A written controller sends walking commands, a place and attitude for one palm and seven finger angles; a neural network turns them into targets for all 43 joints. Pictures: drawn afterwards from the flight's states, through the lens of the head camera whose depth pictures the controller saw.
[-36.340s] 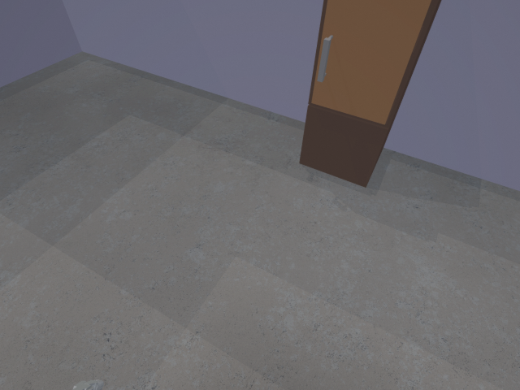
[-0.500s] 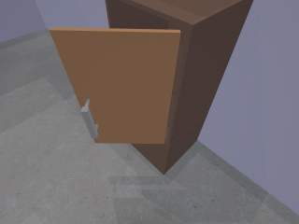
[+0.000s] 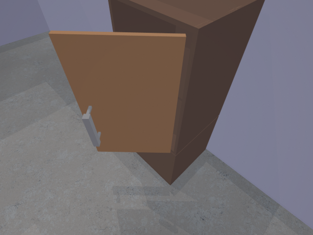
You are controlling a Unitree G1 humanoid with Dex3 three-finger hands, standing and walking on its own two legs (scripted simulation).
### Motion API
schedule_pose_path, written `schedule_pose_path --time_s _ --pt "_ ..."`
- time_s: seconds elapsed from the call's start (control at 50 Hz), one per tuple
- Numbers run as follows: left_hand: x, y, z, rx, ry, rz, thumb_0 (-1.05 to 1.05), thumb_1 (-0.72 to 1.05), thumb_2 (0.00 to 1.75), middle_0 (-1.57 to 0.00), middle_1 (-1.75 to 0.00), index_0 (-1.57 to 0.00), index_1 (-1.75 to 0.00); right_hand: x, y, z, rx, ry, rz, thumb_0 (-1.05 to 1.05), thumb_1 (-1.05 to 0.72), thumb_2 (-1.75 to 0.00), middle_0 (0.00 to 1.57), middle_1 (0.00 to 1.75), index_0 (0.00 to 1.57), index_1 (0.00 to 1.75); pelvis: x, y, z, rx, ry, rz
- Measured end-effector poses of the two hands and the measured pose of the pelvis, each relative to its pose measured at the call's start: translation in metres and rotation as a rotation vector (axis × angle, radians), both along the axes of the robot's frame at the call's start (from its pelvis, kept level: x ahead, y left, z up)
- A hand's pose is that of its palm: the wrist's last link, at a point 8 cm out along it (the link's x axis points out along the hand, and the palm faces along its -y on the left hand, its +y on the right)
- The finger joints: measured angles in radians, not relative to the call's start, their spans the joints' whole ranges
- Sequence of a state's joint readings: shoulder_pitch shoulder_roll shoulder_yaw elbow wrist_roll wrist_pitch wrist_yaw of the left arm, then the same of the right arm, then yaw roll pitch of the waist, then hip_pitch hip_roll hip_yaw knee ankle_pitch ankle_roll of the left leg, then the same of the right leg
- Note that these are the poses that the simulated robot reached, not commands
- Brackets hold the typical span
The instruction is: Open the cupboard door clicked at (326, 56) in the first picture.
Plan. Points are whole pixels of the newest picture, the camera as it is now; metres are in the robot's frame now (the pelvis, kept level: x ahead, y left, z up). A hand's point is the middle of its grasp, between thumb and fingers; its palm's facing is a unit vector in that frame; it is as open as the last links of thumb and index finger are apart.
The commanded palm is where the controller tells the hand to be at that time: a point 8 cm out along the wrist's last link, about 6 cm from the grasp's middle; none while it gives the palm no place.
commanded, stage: look again from close up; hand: left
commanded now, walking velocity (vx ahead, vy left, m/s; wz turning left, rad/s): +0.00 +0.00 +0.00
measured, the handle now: (93, 126) +0.50 +0.28 -0.11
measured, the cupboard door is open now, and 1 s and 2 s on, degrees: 45 45 45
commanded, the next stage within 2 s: shuffle to correct the standing spot in 0.20 s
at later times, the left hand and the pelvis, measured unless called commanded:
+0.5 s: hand out of the picture +0.02 +0.17 -0.18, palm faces +0.03 -0.97 -0.23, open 7.4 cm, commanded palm none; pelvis +0.00 -0.01 +0.00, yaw +0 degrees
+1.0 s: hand out of the picture -0.02 +0.27 -0.18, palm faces +0.04 -0.97 -0.24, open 7.4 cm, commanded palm none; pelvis -0.04 +0.07 -0.01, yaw +1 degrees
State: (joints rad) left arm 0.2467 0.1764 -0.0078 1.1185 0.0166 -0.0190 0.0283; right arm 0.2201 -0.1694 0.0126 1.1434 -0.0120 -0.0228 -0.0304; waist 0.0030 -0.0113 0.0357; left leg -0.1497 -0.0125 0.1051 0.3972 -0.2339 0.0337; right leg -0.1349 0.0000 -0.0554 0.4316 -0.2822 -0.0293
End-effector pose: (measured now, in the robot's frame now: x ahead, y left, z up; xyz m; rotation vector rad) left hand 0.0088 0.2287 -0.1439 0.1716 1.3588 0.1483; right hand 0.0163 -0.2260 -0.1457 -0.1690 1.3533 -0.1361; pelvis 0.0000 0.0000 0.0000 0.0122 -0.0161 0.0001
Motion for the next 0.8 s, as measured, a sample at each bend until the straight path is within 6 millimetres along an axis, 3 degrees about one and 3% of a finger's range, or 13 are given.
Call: schedule_pose_path --time_s 0.4,0.54,0.68,0.8 --pt "0.006 -0.007 0.002 0.012 -0.009 0.003 0.01 0.9 0.9 -0.2 -0.29 -0.2 -0.3 0.005 -0.019 0.001 -0.015 0.008 0.003 0.0 -0.91 -0.9 0.2 0.3 0.2 0.3 0.003 -0.012 0.0 0.004 0.008 0.0" --pt "0.002 -0.004 0.0 0.025 -0.025 0.03 0.01 0.9 0.9 -0.21 -0.29 -0.2 -0.3 0.007 -0.017 -0.004 -0.016 0.003 0.002 0.0 -0.91 -0.9 0.2 0.3 0.2 0.3 -0.004 -0.008 -0.005 0.002 0.006 0.006" --pt "-0.021 0.02 -0.004 0.024 -0.014 0.071 0.01 0.9 0.9 -0.21 -0.3 -0.2 -0.3 0.017 0.001 0.002 -0.03 -0.026 0.015 0.0 -0.91 -0.9 0.2 0.3 0.19 0.3 -0.016 0.014 -0.005 0.02 0.0 0.013" --pt "-0.037 0.066 -0.019 0.026 0.015 0.082 0.01 0.9 0.9 -0.21 -0.3 -0.2 -0.3 0.022 0.031 0.0 -0.053 -0.106 0.026 0.0 -0.91 -0.9 0.2 0.3 0.19 0.3 -0.028 0.049 -0.018 0.018 -0.004 0.016"
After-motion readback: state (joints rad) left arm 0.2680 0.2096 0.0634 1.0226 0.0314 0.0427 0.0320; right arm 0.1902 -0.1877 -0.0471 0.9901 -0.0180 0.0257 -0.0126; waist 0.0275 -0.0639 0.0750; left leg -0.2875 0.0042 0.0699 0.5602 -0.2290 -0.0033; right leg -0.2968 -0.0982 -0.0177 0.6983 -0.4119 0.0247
